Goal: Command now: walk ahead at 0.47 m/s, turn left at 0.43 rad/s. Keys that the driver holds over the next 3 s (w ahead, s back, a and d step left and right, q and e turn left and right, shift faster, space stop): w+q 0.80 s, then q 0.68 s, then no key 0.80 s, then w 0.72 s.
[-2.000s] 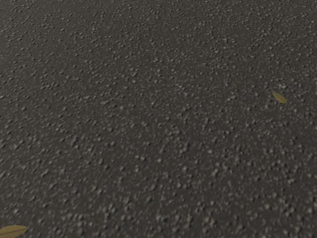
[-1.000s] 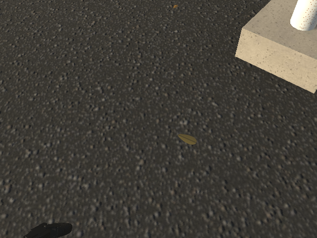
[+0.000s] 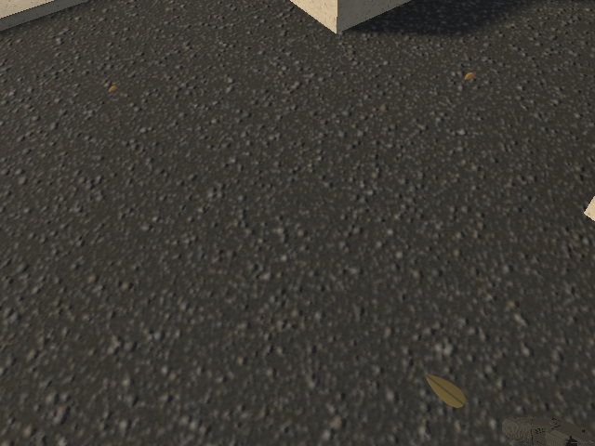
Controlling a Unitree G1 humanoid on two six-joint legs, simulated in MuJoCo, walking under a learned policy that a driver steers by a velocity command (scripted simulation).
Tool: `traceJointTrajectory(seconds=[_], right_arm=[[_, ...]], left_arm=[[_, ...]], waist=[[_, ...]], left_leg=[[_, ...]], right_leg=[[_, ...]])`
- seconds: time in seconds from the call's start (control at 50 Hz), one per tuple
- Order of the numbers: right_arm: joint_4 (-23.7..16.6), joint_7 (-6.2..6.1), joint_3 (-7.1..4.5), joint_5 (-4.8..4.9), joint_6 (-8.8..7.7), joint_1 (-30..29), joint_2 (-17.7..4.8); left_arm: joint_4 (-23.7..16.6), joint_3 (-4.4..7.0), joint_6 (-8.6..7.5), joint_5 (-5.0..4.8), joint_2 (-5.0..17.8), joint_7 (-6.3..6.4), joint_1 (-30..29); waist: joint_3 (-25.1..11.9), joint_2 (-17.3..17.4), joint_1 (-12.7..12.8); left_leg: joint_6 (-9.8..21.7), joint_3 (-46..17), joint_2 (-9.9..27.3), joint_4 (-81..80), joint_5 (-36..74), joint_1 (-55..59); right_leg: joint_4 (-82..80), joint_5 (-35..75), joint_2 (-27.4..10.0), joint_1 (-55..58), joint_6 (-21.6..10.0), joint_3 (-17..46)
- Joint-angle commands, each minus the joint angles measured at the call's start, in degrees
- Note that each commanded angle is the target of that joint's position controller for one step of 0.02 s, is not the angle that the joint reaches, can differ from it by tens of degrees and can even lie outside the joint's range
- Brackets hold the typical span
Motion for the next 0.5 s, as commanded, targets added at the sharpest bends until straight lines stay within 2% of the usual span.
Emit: traceJointTrajectory(seconds=[0.02,0.04,0.06,0.08,0.1,0.12,0.14,0.16,0.2,0.26,0.34,0.42,0.46,0.48,0.5], right_arm=[[-0.09,-0.39,-4.88,0.21,0.1,14.42,-10.85],[0.98,-1.67,-6.41,0.18,0.76,22.76,-16.06],[-0.27,-1.35,-6.09,0.49,0.41,20.67,-17.73],[-0.51,-1.3,-4.87,-0.02,0.21,20.45,-13.14],[-0.71,-1.54,-4.34,-0.53,-0.23,18.22,-10.92],[-1.62,-1.48,-4.01,-0.71,-0.75,14.38,-10.16],[-2.52,-1.59,-3.59,-1.15,-1.04,11.19,-8.65],[-3.49,-1.76,-3.36,-1.78,-1.09,9.46,-8.24],[-3.83,-2.13,-3.42,-1.26,-1.23,9.47,-8.27],[-3.38,-3.25,-3.98,-0.87,-1.34,12.7,-10.15],[-2.74,-4.14,-4.23,-0.18,-0.58,16.56,-10.74],[-1.79,-4.44,-4.24,0.29,0.34,20.51,-10.39],[-1.87,-4.69,-4.28,0.08,0.85,21.18,-10.3],[-2.06,-4.79,-4.4,-0.06,1.08,20.92,-10.5],[-2.41,-4.79,-4.3,-0.08,1.28,20.15,-10.1]], left_arm=[[-3.99,2.01,0.68,0.31,10.51,1.15,-2.92],[-5.7,1.01,0.33,1.73,8.34,1.37,-1.43],[-7.49,-1.38,-1.6,1.25,1.08,0.17,2.73],[-8.2,0.0,-3.94,-0.74,7.39,-0.75,-3.21],[-9.86,0.36,-4.94,-2.32,9.08,-1.03,-7.98],[-10.25,0.19,-5.33,-1.57,8.29,-0.56,-9.61],[-9.95,0.76,-4.97,-0.14,8.67,0.02,-9.89],[-9.99,0.98,-4.18,0.42,8.54,0.12,-8.83],[-10.48,0.95,-2.77,1.15,7.26,0.28,-8.17],[-12.98,0.65,-1.86,1.65,6.12,0.66,-14.13],[-15.53,-0.17,-2.64,1.28,4.28,-0.12,-22.66],[-17.69,-0.11,-3.49,0.22,5.63,-1.31,-27.77],[-18.08,0.3,-4.11,0.08,6.95,-1.89,-27.77],[-17.9,0.59,-4.41,-0.08,7.65,-2.0,-26.44],[-17.06,1.02,-4.69,-0.15,8.32,-1.92,-22.97]], waist=[[-8.15,-5.68,-11.95],[-14.5,4.49,-13.48],[-22.19,15.91,-7.86],[-20.31,8.64,-11.17],[-12.66,5.97,-10.62],[-7.46,-0.96,-7.84],[-5.61,-1.85,-5.67],[-4.56,-0.46,-3.73],[-3.53,0.74,-2.52],[-1.01,0.76,-4.07],[-0.6,2.18,-7.45],[-0.71,3.06,-9.24],[-1.29,4.05,-8.57],[-1.68,5.29,-7.62],[-2.7,6.37,-5.57]], left_leg=[[4.32,2.33,-5.44,0.18,-3.18,26.12],[8.17,-15.25,5.65,-0.36,-4.8,42.94],[19.61,-49.88,18.55,-13.17,-20.98,57.22],[16.41,-49.88,17.31,-17.84,-25.19,55.46],[13.8,-40.84,15.23,-17.85,-21.48,48.41],[12.41,-34.33,12.88,-18.45,-14.1,38.41],[11.38,-29.36,10.68,-18.96,-8.44,31.39],[11.29,-27.21,9.23,-20.23,-5.37,26.39],[12.05,-24.34,8.09,-22.04,-2.24,21.07],[11.42,-20.83,6.34,-23.22,-1.08,17.65],[7.77,-18.02,3.19,-21.14,-3.07,16.72],[7.17,-22.73,4.9,-16.51,-5.47,22.15],[6.7,-26.29,6.08,-12.7,-4.42,26.04],[6.29,-27.71,6.48,-10.85,-2.83,26.94],[5.48,-28.15,5.88,-8.46,-0.73,26.78]], right_leg=[[26.22,62.03,-11.37,-11.22,-4.66,-1.62],[46.38,38.86,-7.83,-26.26,-2.38,-2.33],[66.01,-6.05,4.62,-47.19,0.6,6.31],[69.4,-4.75,1.33,-53.24,-1.35,15.38],[67.54,-0.37,-1.14,-55.33,-2.84,14.09],[62.2,3.87,-3.77,-52.9,-3.16,13.84],[57.05,5.93,-5.63,-48.86,-2.96,13.86],[55.12,7.1,-6.52,-45.38,-2.68,14.19],[50.59,8.03,-6.82,-43.45,-1.12,13.31],[40.28,16.75,-5.84,-46.01,1.37,12.22],[23.36,30.41,-2.19,-41.67,2.05,11.56],[16.54,29.54,-0.15,-40.15,1.5,12.67],[13.92,24.68,0.68,-38.66,0.58,13.19],[13.37,21.66,0.9,-36.51,-0.2,13.01],[11.54,20.66,1.09,-31.73,-1.45,12.14]])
